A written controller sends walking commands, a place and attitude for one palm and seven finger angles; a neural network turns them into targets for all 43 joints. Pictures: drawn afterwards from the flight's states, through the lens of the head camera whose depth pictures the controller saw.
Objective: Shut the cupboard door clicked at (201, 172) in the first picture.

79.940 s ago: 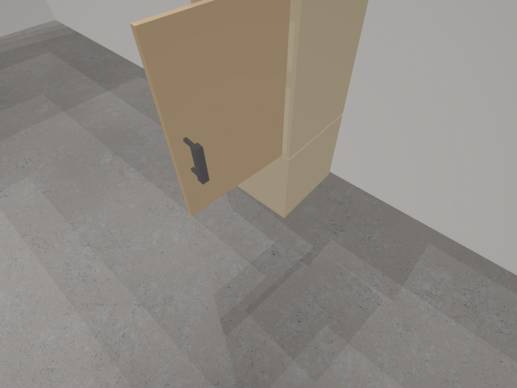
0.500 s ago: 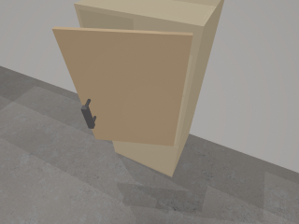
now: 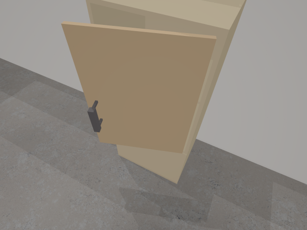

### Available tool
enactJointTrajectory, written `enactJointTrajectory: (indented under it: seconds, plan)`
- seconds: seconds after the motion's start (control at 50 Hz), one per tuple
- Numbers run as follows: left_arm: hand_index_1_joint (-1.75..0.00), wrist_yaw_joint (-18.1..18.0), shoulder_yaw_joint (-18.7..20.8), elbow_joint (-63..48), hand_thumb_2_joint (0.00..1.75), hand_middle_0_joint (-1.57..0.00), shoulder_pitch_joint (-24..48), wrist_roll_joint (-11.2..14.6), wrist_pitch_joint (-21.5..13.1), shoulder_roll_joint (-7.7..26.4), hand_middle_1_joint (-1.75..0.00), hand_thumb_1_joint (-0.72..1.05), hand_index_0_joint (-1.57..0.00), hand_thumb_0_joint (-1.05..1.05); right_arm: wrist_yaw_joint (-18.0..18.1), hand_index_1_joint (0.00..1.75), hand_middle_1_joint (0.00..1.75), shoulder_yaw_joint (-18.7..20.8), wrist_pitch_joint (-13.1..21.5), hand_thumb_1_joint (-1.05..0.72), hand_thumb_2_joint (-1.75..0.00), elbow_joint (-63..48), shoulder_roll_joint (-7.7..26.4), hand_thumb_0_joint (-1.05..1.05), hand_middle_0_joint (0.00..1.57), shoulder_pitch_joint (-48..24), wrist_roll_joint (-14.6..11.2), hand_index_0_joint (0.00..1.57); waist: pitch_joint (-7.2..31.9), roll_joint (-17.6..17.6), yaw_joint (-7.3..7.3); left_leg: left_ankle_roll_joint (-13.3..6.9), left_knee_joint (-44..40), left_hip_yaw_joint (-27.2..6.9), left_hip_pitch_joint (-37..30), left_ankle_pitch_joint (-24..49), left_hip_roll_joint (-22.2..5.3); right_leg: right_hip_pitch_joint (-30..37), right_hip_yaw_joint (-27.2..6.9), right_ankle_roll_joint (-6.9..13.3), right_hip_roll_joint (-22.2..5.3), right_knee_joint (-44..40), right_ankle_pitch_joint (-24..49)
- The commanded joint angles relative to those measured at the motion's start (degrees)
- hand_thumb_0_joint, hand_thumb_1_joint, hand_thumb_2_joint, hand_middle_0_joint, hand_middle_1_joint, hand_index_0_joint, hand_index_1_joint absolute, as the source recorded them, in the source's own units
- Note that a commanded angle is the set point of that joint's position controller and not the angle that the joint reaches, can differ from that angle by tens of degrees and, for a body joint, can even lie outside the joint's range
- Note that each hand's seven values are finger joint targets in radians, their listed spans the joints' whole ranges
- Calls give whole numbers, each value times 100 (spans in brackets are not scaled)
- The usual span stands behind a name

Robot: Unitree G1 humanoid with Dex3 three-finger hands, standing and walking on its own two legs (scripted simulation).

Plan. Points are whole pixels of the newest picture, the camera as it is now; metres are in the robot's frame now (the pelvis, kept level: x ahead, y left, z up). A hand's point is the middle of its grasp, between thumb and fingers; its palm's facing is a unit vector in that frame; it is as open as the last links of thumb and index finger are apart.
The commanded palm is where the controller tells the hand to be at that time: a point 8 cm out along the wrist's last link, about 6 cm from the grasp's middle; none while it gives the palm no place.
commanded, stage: shuffle to correct the standing spot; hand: left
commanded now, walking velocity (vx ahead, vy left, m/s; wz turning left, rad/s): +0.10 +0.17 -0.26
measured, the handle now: (96, 116) +0.53 +0.27 -0.10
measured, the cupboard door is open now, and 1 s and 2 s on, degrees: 19 19 19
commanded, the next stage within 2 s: come to a stop and stand still in 0.36 s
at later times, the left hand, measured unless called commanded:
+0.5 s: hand out of the picture +0.06 +0.28 -0.20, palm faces +0.04 -0.98 -0.20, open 7.4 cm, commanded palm none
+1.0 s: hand out of the picture +0.12 +0.28 -0.17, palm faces -0.05 -0.98 -0.21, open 7.2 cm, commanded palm none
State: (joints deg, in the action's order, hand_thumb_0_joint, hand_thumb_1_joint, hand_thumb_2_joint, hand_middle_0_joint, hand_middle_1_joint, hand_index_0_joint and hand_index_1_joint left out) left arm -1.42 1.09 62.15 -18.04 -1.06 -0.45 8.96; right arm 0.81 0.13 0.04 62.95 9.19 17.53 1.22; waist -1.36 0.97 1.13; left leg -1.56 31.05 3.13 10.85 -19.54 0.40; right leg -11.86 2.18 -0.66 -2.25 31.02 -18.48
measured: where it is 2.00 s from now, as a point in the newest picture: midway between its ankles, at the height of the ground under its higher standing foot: outside the picture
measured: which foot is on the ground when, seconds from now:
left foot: down 0.00-0.22, up 0.24-0.46, down 0.48-1.00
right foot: down 0.00-0.48, up 0.50-0.76, down 0.78-1.00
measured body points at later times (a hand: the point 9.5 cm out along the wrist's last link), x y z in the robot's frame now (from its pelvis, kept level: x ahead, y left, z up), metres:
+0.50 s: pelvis +0.05 +0.09 -0.02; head +0.08 +0.11 +0.43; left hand +0.06 +0.33 -0.18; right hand +0.11 -0.16 -0.15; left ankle +0.11 +0.21 -0.74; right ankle +0.00 -0.09 -0.73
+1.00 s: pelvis +0.07 +0.11 +0.00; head +0.07 +0.11 +0.45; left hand +0.12 +0.33 -0.16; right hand +0.06 -0.12 -0.16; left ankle +0.11 +0.21 -0.73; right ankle +0.05 +0.02 -0.73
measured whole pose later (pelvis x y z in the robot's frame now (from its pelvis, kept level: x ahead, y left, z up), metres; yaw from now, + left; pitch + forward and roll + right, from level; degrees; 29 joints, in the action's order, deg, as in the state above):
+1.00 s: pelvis +0.07 +0.11 +0.00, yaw -2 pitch -1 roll -2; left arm -2.8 0.0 57.7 -15.5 -1.0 0.0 9.3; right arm 0.7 1.1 -1.9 59.7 9.2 16.8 1.4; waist -1.0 -1.3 -2.2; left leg -0.4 34.6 4.0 18.7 -15.6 -2.9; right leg -11.6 5.8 3.3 2.8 29.6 -17.3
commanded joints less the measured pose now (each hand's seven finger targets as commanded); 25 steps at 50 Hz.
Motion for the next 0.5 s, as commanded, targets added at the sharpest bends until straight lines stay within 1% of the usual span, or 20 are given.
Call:
enactJointTrajectory:
  seconds: [0.0,0.02,0.06,0.08,0.12,0.14,0.16,0.18,0.2,0.22,0.24,0.26,0.3,0.36,0.38,0.4,0.42,0.44,0.46,0.48]
  plan:
    - [-30,-39,164,-386,90,-20,12,-52,-16,608,-30,90,-20,0,22,30,30,80,199,-90,-90,-108,662,0,20,750,24,20,-308,-713,-168,-228,-913,-639,-211,1451,-800,-601,-192,435,-197,83,82]
    - [-30,-36,126,-412,90,-20,66,-65,-6,454,-30,90,-20,0,57,30,30,111,195,-90,-90,-122,789,0,20,823,24,20,-295,-1190,-174,-455,-1145,-902,-366,2015,-1116,-787,179,318,37,479,-272]
    - [-30,-49,81,-474,90,-20,221,-66,-3,384,-30,90,-20,0,112,30,30,80,182,-90,-90,-126,765,0,20,926,24,20,-393,-1255,-193,-797,-1122,-1041,-674,3476,-1341,-1217,277,241,87,993,-1143]
    - [-30,-44,82,-467,90,-20,224,-47,-12,380,-30,90,-20,0,120,30,30,64,178,-90,-90,-180,733,0,20,866,26,20,-379,-1077,-163,-868,-1024,-959,-699,3838,-1337,-1183,265,262,28,1005,-1236]
    - [-30,-26,122,-367,90,-20,-54,-29,-39,337,-30,90,-20,0,120,30,30,69,160,-90,-90,-295,749,0,20,587,13,20,-202,-757,43,-742,-649,-636,-456,3897,-1109,-497,283,325,-57,336,-428]
    - [-30,-32,156,-263,90,-20,-379,-36,-66,386,-30,90,-20,0,118,30,30,72,162,-90,-90,-360,699,0,20,390,-16,20,-48,-471,234,-585,-275,-441,-142,3731,-920,101,115,399,-159,-37,502]
    - [-30,-64,229,-146,90,-20,-815,-38,-113,620,-30,90,-20,0,107,30,30,97,176,-90,-90,-486,688,0,20,246,-51,20,192,104,375,-331,287,-112,574,2896,-595,974,-596,596,-704,-215,1751]
    - [-30,-105,323,-41,90,-20,-1198,-45,-133,1007,-30,90,-20,0,73,30,30,97,188,-90,-90,-648,537,0,20,104,-64,20,313,968,463,-57,1048,258,1632,1070,-140,1808,-1726,1018,-1753,-593,3186]
    - [-30,-116,355,17,90,-20,-1438,-31,-175,1184,-30,90,-20,0,57,30,30,125,184,-90,-90,-779,492,0,20,-233,-50,20,135,1087,581,137,1916,201,2185,-1278,41,1881,-2442,1587,-2510,-881,4551]
    - [-30,-169,372,16,90,-20,-1339,-48,-186,1140,-30,90,-20,0,65,30,30,148,121,-90,-90,-802,525,0,20,-375,-26,20,-27,1209,541,154,2445,-239,2469,-1478,-191,1794,-2338,1724,-2520,-836,4961]
    - [-30,-211,398,-54,90,-20,-1201,-64,-156,1054,-30,90,-20,0,56,30,30,184,84,-90,-90,-861,477,0,20,-451,-23,20,-123,976,533,164,2691,-346,2679,-1454,-261,1745,-2126,1715,-2528,-823,4847]
    - [-30,-222,387,-177,90,-20,-971,-90,-128,1048,-30,90,-20,0,8,30,30,181,72,-90,-90,-894,421,0,20,-511,-32,20,-246,1008,442,156,2741,-455,2722,-1366,-390,1455,-1815,1551,-2358,-845,4345]
    - [-30,-176,370,-435,90,-20,-309,-117,-97,1042,-30,90,-20,0,-114,30,30,203,-4,-90,-90,-895,322,0,20,-395,-54,20,-236,1163,131,196,2179,-357,1970,-802,-415,461,-979,1138,-1892,-978,3237]
    - [-30,-109,452,-679,90,-20,221,-122,-63,1258,-30,90,-20,0,-200,30,30,222,-40,-90,-90,-818,196,0,20,-98,-71,20,-325,927,-136,286,1013,243,536,399,-88,-919,-393,700,-1445,-973,1520]
    - [-30,-97,476,-710,90,-20,304,-111,-21,1319,-30,90,-20,0,-192,30,30,222,-27,-90,-90,-735,244,0,20,136,-59,20,-305,896,-237,318,524,455,96,748,16,-1089,-301,576,-1293,-762,1035]
    - [-30,-82,485,-731,90,-20,332,-107,32,1308,-30,90,-20,0,-181,30,30,243,-7,-90,-90,-655,348,0,20,366,-47,20,-231,678,-311,345,96,590,-311,931,79,-1176,-181,456,-1107,-371,651]
    - [-30,-68,461,-760,90,-20,269,-97,88,1175,-30,90,-20,0,-150,30,30,295,23,-90,-90,-584,602,0,20,667,-26,20,37,48,-393,330,-212,410,-681,993,-85,-1184,3,345,-860,425,335]
    - [-30,-53,425,-878,90,-20,178,-74,153,836,-30,90,-20,0,-119,30,30,416,47,-90,-90,-610,1065,0,20,891,26,20,176,-1463,-434,-84,-573,-906,-781,1590,-1040,-1691,520,45,-251,1603,-1140]
    - [-30,-73,354,-970,90,-20,257,-41,199,575,-30,90,-20,0,-71,30,30,468,17,-90,-90,-682,1422,0,20,976,47,20,315,-2240,-485,-718,-1432,-2135,-325,1546,-1929,-1930,322,-6,154,2849,-2353]
    - [-30,-88,329,-1021,90,-20,264,-31,187,551,-30,90,-20,0,-29,30,30,431,-3,-90,-90,-821,1358,0,20,695,58,20,194,-1525,-408,-1102,-1670,-2358,245,782,-2150,-1813,-122,152,-10,3350,-2049]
